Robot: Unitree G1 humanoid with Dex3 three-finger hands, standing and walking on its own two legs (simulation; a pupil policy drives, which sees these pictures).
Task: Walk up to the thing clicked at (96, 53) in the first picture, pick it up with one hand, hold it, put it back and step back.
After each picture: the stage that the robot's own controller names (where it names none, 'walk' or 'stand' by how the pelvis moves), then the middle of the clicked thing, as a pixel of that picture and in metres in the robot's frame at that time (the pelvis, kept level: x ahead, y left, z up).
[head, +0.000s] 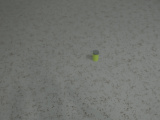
stand; (95, 55) +1.26 -0.14 -0.72
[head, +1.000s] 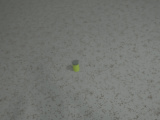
walk; (75, 65) +1.13 +0.17 -0.70
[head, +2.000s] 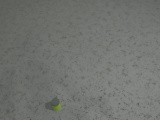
walk; (56, 104) +0.64 +0.29 -0.71
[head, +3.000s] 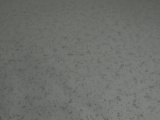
stand; out of the picture +0.43 +0.17 -0.70
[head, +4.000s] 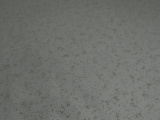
stand; out of the picture +0.38 +0.19 -0.72
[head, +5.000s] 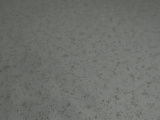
stand; out of the picture +0.38 +0.20 -0.73
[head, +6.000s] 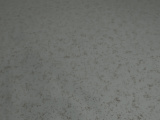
stand; out of the picture +0.37 +0.19 -0.73
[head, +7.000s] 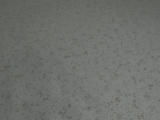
stand; out of the picture +0.37 +0.19 -0.73
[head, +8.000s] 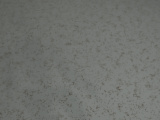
go down; out of the picture +0.39 +0.18 -0.72
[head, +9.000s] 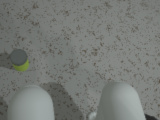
go down; (20, 61) +0.46 +0.23 -0.29
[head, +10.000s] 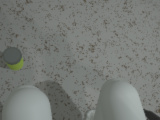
close in; (14, 59) +0.45 +0.24 -0.28
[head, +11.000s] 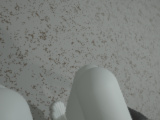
close; out of the picture +0.44 +0.27 -0.22
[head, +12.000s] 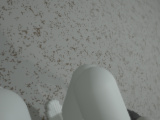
close; out of the picture +0.43 +0.28 -0.23
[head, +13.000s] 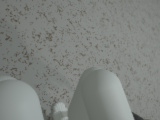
lift; out of the picture +0.37 +0.25 -0.22
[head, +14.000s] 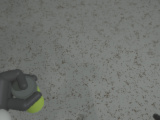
lift; (29, 95) +0.32 +0.18 -0.01
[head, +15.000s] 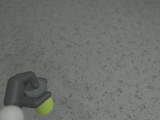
hold; (40, 97) +0.33 +0.16 +0.01
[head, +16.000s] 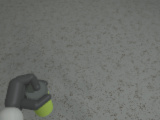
hold; (40, 99) +0.32 +0.16 +0.00
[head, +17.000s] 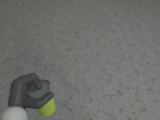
crouch; (42, 99) +0.33 +0.15 +0.00
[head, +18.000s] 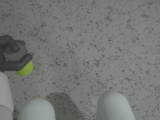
crouch; (20, 60) +0.44 +0.19 -0.10
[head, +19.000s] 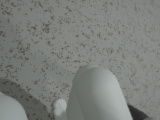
lower; out of the picture +0.43 +0.28 -0.23
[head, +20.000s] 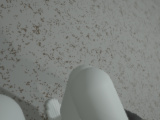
lower; out of the picture +0.43 +0.29 -0.24
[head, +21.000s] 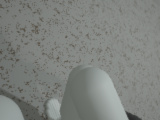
lower; out of the picture +0.43 +0.29 -0.23
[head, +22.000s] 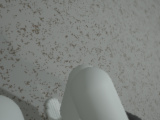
lower; out of the picture +0.44 +0.29 -0.24
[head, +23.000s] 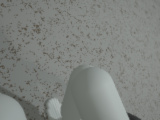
loosen; out of the picture +0.44 +0.28 -0.24
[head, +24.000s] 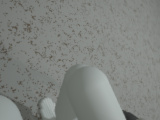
withdraw; out of the picture +0.43 +0.28 -0.24
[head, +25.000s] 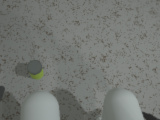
walk; (35, 70) +0.46 +0.21 -0.34
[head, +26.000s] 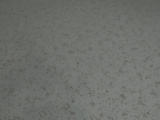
stand; out of the picture +0.38 +0.15 -0.66
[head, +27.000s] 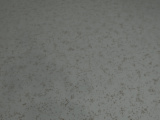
stand; out of the picture +0.40 +0.17 -0.67
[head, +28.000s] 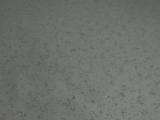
stand; out of the picture +0.40 +0.16 -0.69
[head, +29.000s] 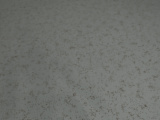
walk; out of the picture +0.42 +0.16 -0.72
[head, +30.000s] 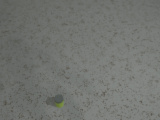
walk; (59, 101) +0.56 +0.16 -0.71
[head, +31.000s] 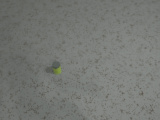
walk; (56, 68) +0.84 +0.25 -0.69
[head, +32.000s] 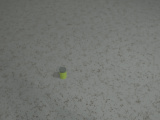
stand; (63, 73) +1.02 +0.19 -0.71
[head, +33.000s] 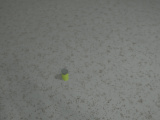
stand; (65, 74) +1.03 +0.19 -0.72
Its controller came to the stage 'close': yes
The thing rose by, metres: 0.70
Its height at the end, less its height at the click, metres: +0.00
